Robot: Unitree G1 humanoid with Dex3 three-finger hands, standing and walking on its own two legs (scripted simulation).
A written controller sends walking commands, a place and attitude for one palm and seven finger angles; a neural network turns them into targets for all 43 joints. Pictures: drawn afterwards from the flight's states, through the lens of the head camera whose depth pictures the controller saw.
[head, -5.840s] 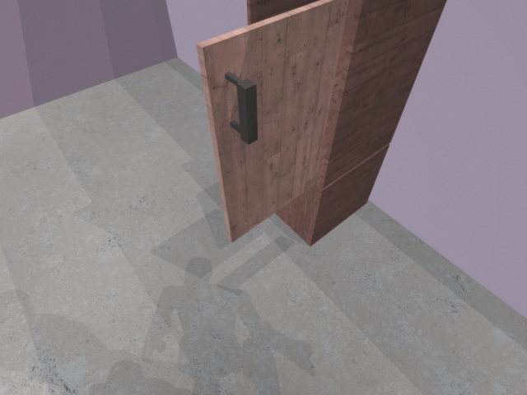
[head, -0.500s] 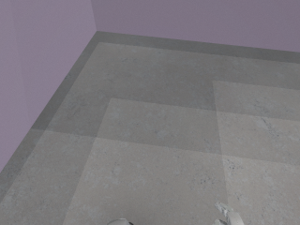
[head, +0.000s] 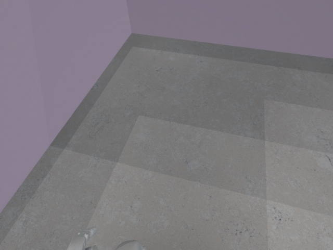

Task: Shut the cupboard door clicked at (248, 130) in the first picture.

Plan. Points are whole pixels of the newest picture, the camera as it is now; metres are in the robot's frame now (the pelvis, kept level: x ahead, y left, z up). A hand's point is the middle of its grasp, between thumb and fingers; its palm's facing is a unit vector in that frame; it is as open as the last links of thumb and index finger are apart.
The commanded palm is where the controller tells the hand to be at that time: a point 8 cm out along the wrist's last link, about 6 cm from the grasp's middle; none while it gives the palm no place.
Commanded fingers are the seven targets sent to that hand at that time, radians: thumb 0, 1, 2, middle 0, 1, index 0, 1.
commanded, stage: walk to a spot facing it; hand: left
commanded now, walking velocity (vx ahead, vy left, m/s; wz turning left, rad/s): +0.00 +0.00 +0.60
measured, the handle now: out of the picture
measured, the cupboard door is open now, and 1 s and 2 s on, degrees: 91 91 91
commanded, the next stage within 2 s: none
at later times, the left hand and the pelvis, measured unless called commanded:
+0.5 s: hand out of the picture +0.08 +0.23 -0.16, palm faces +0.31 -0.91 -0.28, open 7.3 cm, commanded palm none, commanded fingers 0.00 0.90 0.90 -0.20 -0.30 -0.20 -0.30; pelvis +0.06 +0.00 +0.00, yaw +17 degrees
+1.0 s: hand out of the picture +0.01 +0.18 -0.19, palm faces +0.60 -0.76 -0.25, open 7.3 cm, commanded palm none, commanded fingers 0.00 0.90 0.90 -0.20 -0.30 -0.20 -0.30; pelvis +0.09 -0.02 -0.01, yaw +37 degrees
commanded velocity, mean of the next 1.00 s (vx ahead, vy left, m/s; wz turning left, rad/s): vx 0.00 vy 0.00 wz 0.60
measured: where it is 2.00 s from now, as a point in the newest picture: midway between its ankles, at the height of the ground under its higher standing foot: outside the picture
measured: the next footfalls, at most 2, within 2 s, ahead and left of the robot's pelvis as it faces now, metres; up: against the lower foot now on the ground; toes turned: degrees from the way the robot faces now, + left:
left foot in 0.22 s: +0.10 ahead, +0.13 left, +0.00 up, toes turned +17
right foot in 0.60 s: +0.15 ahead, -0.14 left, +0.00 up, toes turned +17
